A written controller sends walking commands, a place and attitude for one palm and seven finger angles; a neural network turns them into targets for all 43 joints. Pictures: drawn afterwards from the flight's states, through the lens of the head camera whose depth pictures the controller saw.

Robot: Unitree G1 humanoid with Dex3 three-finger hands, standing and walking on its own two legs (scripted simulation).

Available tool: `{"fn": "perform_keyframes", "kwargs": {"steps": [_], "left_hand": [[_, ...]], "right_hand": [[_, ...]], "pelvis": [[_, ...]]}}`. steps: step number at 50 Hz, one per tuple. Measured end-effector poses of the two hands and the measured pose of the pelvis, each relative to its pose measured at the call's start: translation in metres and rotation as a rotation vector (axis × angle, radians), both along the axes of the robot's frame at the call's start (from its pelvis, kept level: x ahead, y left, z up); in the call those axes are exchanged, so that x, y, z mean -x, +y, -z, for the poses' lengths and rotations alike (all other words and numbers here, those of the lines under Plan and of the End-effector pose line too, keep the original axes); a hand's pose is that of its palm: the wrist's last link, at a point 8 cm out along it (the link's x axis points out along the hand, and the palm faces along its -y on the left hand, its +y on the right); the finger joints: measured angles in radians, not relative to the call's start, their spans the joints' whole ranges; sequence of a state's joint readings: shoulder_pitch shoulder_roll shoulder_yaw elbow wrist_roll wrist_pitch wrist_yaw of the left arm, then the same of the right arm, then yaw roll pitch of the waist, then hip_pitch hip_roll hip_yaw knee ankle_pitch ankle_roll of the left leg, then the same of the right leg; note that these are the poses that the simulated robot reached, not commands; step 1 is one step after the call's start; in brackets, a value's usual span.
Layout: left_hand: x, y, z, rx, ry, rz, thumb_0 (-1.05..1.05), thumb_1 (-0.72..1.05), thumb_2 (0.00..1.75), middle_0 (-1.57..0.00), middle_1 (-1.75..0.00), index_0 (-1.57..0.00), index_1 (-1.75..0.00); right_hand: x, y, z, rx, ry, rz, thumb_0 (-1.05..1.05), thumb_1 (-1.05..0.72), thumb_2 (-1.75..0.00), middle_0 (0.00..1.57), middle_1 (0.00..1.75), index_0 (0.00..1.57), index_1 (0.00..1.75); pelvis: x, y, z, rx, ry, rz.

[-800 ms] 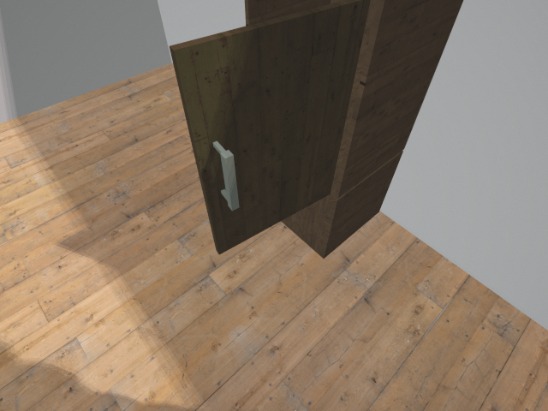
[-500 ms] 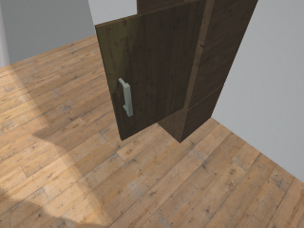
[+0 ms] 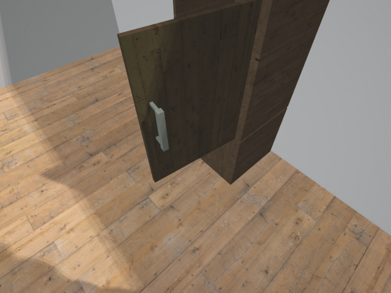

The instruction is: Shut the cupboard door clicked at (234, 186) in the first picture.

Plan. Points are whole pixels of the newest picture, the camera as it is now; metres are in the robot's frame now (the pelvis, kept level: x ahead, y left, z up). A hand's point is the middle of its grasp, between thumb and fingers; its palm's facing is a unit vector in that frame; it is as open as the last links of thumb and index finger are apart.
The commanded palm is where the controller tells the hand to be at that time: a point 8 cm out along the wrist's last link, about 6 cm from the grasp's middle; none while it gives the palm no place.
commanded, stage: look at it before walking up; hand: left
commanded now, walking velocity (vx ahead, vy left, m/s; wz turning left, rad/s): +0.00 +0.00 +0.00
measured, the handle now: (159, 127) +0.57 +0.14 -0.04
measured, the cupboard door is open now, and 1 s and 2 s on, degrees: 83 83 83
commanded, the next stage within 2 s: walk to a spot facing it in 0.04 s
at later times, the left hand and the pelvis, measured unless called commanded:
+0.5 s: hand out of the picture +0.04 +0.19 -0.18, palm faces -0.12 -0.96 -0.25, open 7.4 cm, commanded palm none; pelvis -0.02 -0.01 -0.02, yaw -9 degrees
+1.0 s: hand out of the picture +0.08 +0.17 -0.18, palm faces -0.33 -0.91 -0.24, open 7.4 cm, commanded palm none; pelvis -0.04 -0.01 -0.01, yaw -24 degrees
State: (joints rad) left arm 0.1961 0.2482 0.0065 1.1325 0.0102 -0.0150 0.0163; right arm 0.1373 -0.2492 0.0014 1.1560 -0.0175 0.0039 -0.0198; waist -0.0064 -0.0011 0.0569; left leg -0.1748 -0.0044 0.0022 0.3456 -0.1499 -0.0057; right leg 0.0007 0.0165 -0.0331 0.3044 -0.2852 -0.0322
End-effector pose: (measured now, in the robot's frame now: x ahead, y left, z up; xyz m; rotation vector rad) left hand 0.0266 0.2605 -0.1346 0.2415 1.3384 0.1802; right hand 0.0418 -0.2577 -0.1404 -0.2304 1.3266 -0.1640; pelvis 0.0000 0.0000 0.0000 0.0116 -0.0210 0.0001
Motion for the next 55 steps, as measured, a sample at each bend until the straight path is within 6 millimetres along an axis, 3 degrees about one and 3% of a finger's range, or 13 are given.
{"fn": "perform_keyframes", "kwargs": {"steps": [16, 24, 31, 40, 49, 52, 55], "left_hand": [[-0.004, -0.007, 0.005, 0.006, 0.018, 0.019, 0.00, 0.90, 0.90, -0.20, -0.30, -0.20, -0.30], [-0.012, -0.017, 0.015, 0.025, 0.039, 0.091, 0.01, 0.90, 0.90, -0.20, -0.30, -0.20, -0.30], [-0.026, -0.038, 0.010, -0.008, -0.028, 0.164, 0.01, 0.90, 0.90, -0.20, -0.30, -0.20, -0.30], [-0.026, -0.057, -0.003, -0.001, 0.008, 0.242, 0.01, 0.90, 0.90, -0.20, -0.30, -0.21, -0.30], [-0.055, -0.048, 0.008, 0.034, -0.003, 0.328, 0.01, 0.90, 0.90, -0.20, -0.30, -0.21, -0.30], [-0.074, -0.042, 0.020, 0.049, -0.015, 0.363, 0.01, 0.90, 0.90, -0.20, -0.30, -0.21, -0.30], [-0.097, -0.043, 0.018, 0.057, -0.042, 0.410, 0.01, 0.90, 0.90, -0.20, -0.30, -0.20, -0.30]], "right_hand": [[0.007, -0.001, 0.003, 0.008, -0.017, 0.057, 0.00, -0.91, -0.90, 0.20, 0.30, 0.20, 0.30], [0.042, 0.004, 0.016, -0.011, -0.025, 0.154, 0.00, -0.91, -0.90, 0.20, 0.30, 0.20, 0.30], [0.080, -0.014, 0.038, -0.053, 0.010, 0.226, 0.00, -0.91, -0.90, 0.20, 0.30, 0.20, 0.30], [0.072, -0.033, 0.010, -0.025, -0.088, 0.317, 0.01, -0.91, -0.90, 0.20, 0.30, 0.20, 0.30], [0.052, -0.026, -0.011, 0.032, -0.214, 0.368, 0.01, -0.91, -0.90, 0.20, 0.30, 0.20, 0.30], [0.058, -0.019, -0.010, 0.069, -0.244, 0.381, 0.00, -0.91, -0.90, 0.20, 0.30, 0.20, 0.30], [0.080, -0.009, -0.013, 0.076, -0.200, 0.385, 0.00, -0.91, -0.90, 0.20, 0.30, 0.20, 0.30]], "pelvis": [[0.002, -0.002, 0.004, 0.008, 0.003, 0.057], [0.018, -0.005, 0.015, -0.015, 0.013, 0.150], [0.036, -0.024, 0.025, -0.018, 0.013, 0.207], [0.040, -0.029, 0.006, -0.036, 0.028, 0.309], [0.038, -0.011, 0.006, -0.026, 0.052, 0.414], [0.035, 0.000, 0.016, 0.002, 0.066, 0.440], [0.038, 0.001, 0.012, 0.003, 0.053, 0.471]]}}
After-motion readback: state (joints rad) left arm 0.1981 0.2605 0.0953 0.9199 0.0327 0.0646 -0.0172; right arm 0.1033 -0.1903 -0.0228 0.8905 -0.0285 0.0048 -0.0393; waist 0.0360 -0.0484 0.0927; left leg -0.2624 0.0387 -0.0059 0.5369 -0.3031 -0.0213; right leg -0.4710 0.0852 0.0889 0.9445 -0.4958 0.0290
